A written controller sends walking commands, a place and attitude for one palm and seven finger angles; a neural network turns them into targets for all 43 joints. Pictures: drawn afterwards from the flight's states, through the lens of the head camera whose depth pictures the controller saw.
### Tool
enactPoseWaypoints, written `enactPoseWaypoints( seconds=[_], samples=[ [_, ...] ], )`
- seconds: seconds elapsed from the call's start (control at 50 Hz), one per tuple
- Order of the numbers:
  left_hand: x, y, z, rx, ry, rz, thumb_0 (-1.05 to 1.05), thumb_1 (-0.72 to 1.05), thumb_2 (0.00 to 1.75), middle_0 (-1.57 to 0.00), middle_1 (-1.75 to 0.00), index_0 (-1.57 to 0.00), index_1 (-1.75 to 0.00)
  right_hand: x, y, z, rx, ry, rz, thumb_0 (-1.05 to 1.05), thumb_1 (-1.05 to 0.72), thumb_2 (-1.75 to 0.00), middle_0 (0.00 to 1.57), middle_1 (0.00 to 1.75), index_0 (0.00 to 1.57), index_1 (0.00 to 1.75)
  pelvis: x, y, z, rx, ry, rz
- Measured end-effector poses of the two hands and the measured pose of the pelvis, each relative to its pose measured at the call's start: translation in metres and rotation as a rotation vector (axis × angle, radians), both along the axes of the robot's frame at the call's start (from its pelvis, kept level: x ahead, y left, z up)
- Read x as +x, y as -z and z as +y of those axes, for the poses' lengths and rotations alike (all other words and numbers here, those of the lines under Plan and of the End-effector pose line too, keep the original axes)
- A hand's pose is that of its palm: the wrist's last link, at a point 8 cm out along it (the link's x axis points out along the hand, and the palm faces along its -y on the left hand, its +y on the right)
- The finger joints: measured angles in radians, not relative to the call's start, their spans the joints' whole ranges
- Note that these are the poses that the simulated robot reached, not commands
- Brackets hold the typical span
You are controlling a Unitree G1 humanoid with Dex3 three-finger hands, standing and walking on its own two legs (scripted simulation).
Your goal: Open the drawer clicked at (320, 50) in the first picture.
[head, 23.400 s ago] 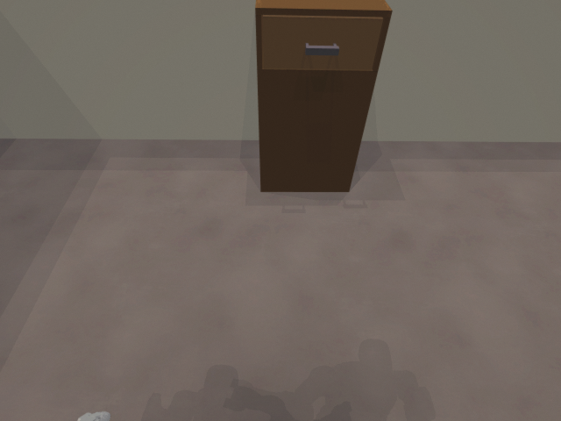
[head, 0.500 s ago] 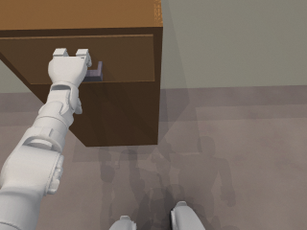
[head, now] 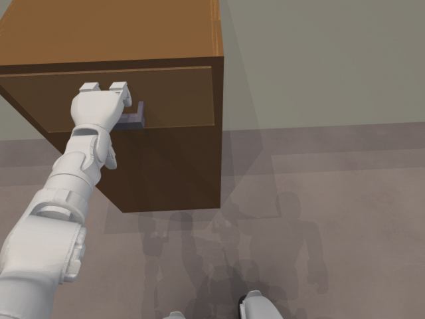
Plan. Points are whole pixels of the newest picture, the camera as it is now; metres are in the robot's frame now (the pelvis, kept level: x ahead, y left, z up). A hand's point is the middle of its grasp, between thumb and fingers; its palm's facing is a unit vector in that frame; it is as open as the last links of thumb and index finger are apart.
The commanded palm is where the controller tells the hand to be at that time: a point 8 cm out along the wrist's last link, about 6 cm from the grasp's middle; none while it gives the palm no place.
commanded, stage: lift the fingers back up to retry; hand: left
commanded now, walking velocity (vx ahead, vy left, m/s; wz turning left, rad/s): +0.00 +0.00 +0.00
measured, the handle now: (117, 114) +0.54 +0.18 +0.02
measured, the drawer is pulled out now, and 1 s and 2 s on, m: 0.00 0.00 0.00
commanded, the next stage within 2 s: re-aim the fingers above the handle in 0.34 s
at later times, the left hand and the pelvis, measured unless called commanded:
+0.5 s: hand (96, 116) +0.49 +0.20 +0.07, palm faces -0.03 +0.00 -1.00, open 13.7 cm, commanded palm +0.47 +0.20 +0.13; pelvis +0.02 +0.00 +0.02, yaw +0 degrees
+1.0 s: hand (93, 118) +0.48 +0.20 +0.07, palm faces -0.01 -0.01 -1.00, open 13.8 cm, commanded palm +0.46 +0.20 +0.13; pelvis +0.02 +0.00 +0.02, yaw -1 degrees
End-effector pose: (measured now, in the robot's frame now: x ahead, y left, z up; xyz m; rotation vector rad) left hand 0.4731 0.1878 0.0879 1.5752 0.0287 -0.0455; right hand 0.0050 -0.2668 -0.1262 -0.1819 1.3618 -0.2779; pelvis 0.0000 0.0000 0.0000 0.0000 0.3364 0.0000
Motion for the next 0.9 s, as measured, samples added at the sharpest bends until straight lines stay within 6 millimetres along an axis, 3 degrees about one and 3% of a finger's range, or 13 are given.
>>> enactPoseWaypoints(
  seconds=[0.22, 0.36, 0.46, 0.6, 0.9],
  samples=[
    [0.0, -0.033, 0.006, -0.007, -0.014, -0.046, 0.0, -0.49, 0.3, -0.36, -1.23, -0.38, -1.23, 0.042, -0.01, 0.002, 0.012, -0.014, -0.07, 0.01, -0.91, -0.9, 0.2, 0.3, 0.2, 0.3, 0.015, -0.013, 0.001, -0.003, -0.001, -0.054],
    [-0.002, -0.041, 0.007, -0.009, -0.02, -0.027, 0.0, -0.49, 0.3, -0.34, -1.21, -0.36, -1.22, 0.075, -0.018, 0.002, 0.012, -0.041, -0.148, 0.01, -0.91, -0.9, 0.2, 0.3, 0.2, 0.3, 0.019, -0.017, 0.001, -0.001, -0.001, -0.069],
    [-0.005, -0.04, 0.008, -0.01, -0.013, -0.021, 0.0, -0.49, 0.3, -0.33, -1.21, -0.34, -1.21, 0.087, -0.02, 0.002, 0.011, -0.061, -0.17, 0.01, -0.91, -0.9, 0.2, 0.3, 0.2, 0.3, 0.02, -0.018, 0.0, -0.001, -0.003, -0.074],
    [-0.006, -0.035, 0.013, -0.001, -0.013, -0.022, 0.0, -0.49, 0.3, -0.32, -1.21, -0.32, -1.2, 0.084, -0.02, 0.001, 0.004, -0.064, -0.158, 0.01, -0.91, -0.9, 0.2, 0.3, 0.2, 0.3, 0.02, -0.017, 0.0, -0.001, -0.005, -0.069],
    [-0.005, -0.04, 0.015, -0.013, -0.015, -0.032, 0.0, -0.49, 0.3, -0.32, -1.2, -0.33, -1.21, 0.047, -0.016, 0.002, 0.014, -0.012, -0.085, 0.01, -0.91, -0.9, 0.2, 0.3, 0.2, 0.3, 0.017, -0.017, 0.002, -0.001, 0.01, -0.07]
  ],
)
